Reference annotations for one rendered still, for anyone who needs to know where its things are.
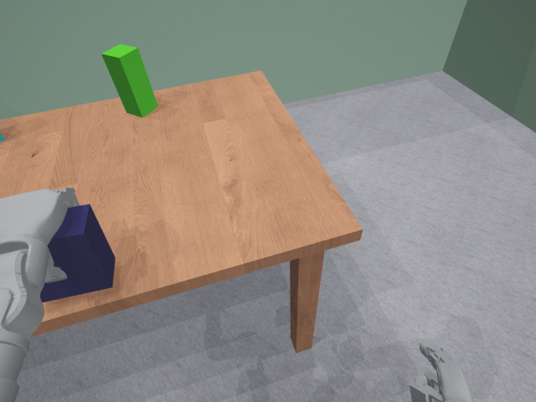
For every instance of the table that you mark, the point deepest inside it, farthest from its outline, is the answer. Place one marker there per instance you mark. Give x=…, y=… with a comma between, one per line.
x=216, y=182

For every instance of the sponge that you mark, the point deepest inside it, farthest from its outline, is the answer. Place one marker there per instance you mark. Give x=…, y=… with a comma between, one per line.
x=80, y=249

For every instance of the robot right hand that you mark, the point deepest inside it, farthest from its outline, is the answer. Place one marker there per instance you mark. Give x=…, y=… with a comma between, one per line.
x=450, y=383

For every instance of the robot left hand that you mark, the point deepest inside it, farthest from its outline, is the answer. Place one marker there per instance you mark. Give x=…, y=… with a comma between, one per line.
x=37, y=214

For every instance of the robot left forearm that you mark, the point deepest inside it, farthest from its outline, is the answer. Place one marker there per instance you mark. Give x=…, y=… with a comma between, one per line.
x=23, y=266

